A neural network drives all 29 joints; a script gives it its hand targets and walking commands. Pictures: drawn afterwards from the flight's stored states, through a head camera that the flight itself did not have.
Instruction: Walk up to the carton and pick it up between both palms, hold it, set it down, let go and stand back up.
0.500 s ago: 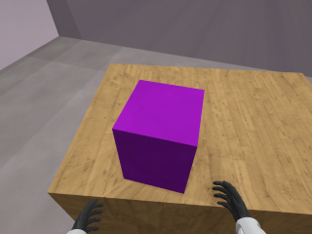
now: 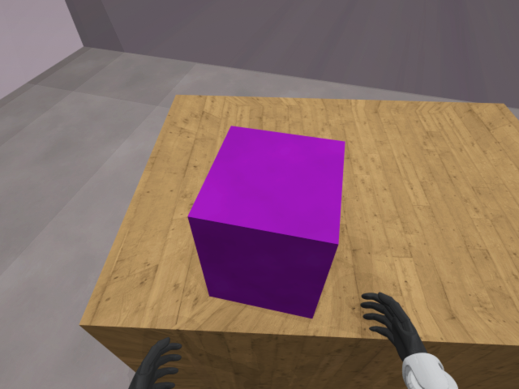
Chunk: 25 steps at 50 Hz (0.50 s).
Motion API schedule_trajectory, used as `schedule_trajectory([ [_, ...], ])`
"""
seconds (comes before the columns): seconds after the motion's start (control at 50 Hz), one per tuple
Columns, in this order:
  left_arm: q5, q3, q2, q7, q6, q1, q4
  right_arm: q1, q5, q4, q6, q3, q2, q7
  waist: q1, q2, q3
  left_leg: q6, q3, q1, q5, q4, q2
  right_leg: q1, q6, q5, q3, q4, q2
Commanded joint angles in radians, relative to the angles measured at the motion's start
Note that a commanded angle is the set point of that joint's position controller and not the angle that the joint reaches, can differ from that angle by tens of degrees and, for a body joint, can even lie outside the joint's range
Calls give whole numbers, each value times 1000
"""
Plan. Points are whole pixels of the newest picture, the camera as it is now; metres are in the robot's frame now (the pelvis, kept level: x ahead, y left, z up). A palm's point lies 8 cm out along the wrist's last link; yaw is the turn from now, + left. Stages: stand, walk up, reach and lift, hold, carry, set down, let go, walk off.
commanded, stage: stand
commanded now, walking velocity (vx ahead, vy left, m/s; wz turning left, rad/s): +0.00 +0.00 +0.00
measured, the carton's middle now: (272, 224) +0.40 -0.01 +0.02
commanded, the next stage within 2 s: none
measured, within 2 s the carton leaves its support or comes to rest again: neither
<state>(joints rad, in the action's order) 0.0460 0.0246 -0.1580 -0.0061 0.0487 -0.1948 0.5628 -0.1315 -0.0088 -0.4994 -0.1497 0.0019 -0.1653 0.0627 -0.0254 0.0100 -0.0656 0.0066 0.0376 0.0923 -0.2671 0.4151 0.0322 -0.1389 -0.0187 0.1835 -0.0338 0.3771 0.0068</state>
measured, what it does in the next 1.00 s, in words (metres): stands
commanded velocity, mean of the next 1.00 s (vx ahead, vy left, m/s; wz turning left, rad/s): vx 0.00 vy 0.00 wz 0.00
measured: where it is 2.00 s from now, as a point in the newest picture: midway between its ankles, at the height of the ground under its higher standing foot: outside the picture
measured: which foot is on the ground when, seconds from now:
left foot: down 0.00-1.00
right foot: down 0.00-1.00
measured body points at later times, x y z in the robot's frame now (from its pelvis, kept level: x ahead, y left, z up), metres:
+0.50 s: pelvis +0.00 +0.03 -0.01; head +0.00 +0.03 +0.44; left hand +0.10 +0.25 -0.14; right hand +0.21 -0.20 -0.04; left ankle -0.02 +0.12 -0.74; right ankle +0.02 -0.13 -0.74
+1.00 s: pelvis +0.01 +0.03 -0.01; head +0.01 +0.03 +0.44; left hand +0.12 +0.25 -0.14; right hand +0.21 -0.20 -0.04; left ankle -0.02 +0.12 -0.74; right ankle +0.02 -0.13 -0.74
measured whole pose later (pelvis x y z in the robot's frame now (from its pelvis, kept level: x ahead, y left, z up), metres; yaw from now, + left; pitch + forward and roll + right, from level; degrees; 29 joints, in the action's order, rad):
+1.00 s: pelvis +0.01 +0.03 -0.01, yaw +0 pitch +2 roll -1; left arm 0.03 -0.05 -0.15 -0.04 0.02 -0.19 0.84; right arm -0.22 -0.02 -0.38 -0.09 0.05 -0.19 -0.01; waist -0.01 -0.01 0.04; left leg -0.04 0.04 0.24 -0.33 0.53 0.00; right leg -0.28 -0.06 0.23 -0.05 0.47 -0.02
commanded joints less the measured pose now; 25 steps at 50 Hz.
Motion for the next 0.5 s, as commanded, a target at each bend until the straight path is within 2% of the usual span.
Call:
schedule_trajectory([
  [0.0, -1, -62, -107, -22, -78, 43, -5, -89, -22, -72, 145, 55, -127, -40, 11, -74, 83, -41, -64, 143, 21, -28, 40, -34, -5, -140, -73, 4, -62],
  [0.02, -5, -62, -105, -26, -77, 38, 8, -86, -24, -57, 142, 56, -140, -40, 17, -61, 117, -46, -69, 136, 39, -14, 37, -32, -8, -148, -68, 12, -56],
  [0.1, -5, -68, -94, -42, -68, 70, 44, -77, -24, -13, 141, 49, -119, -44, 12, -102, 104, -54, -85, 183, -2, -16, 49, -93, -6, -110, -60, 41, -45],
  [0.12, -7, -75, -106, -44, -66, 72, 48, -53, -26, 5, 142, 48, -120, -44, 27, -91, 97, -60, -102, 199, -18, -34, 56, -102, -10, -105, -51, 43, -37],
  [0.14, -5, -77, -105, -44, -65, 75, 61, -70, -26, 13, 140, 47, -121, -45, 18, -89, 91, -60, -108, 203, -30, -43, 62, -112, -14, -98, -55, 47, -40],
  [0.2, -13, -75, -87, -49, -65, 55, 92, -72, -25, 27, 135, 49, -123, -47, 25, -128, 74, -59, -116, 236, -90, -58, 62, -134, -22, -81, -48, 54, -27],
  [0.22, -11, -76, -86, -48, -65, 46, 100, -80, -25, 22, 133, 47, -107, -48, 20, -107, 74, -65, -117, 227, -81, -54, 65, -139, -21, -79, -56, 44, -33],
  [0.24, -13, -76, -86, -47, -65, 39, 113, -89, -23, 23, 132, 48, -107, -48, 23, -148, 68, -60, -124, 238, -99, -64, 59, -135, -23, -74, -49, 60, -28],
  [0.26, -12, -80, -96, -46, -66, 29, 120, -81, -24, 30, 132, 47, -100, -53, 30, -138, 60, -65, -130, 250, -105, -70, 66, -141, -23, -75, -49, 53, -30],
  [0.28, -10, -78, -89, -46, -65, 28, 132, -106, -21, 22, 132, 44, -96, -53, 23, -117, 61, -67, -133, 255, -112, -65, 62, -134, -23, -75, -47, 50, -27],
  [0.3, -12, -82, -94, -41, -64, 23, 135, -92, -22, 27, 130, 46, -96, -52, 30, -104, 66, -70, -132, 236, -87, -59, 57, -146, -21, -72, -47, 53, -33],
  [0.32, -11, -83, -111, -40, -65, 29, 135, -105, -21, 33, 128, 56, -113, -52, 17, -104, 86, -71, -128, 206, -75, -57, 58, -157, -22, -73, -51, 59, -33],
  [0.34, -9, -80, -89, -39, -66, 33, 144, -100, -24, 38, 123, 51, -98, -53, 24, -124, 85, -73, -133, 210, -77, -65, 63, -163, -22, -64, -39, 69, -28],
  [0.4, -8, -81, -84, -37, -63, 36, 153, -98, -24, 41, 121, 52, -96, -56, 18, -112, 109, -73, -119, 196, -10, -45, 49, -144, -26, -83, -34, 70, -26],
  [0.42, -10, -84, -92, -39, -66, 16, 159, -107, -25, 42, 123, 59, -118, -61, 30, -113, 96, -75, -119, 199, 10, -40, 57, -161, -26, -88, -36, 69, -30],
  [0.44, -7, -83, -89, -35, -67, 5, 174, -119, -24, 38, 119, 59, -114, -62, 18, -92, 110, -73, -108, 182, 19, -29, 47, -158, -27, -95, -22, 83, -22],
  [0.48, -14, -83, -88, -40, -64, 12, 174, -115, -22, 42, 121, 60, -112, -60, 25, -120, 90, -75, -123, 198, 22, -39, 56, -157, -25, -88, -26, 86, -24],
])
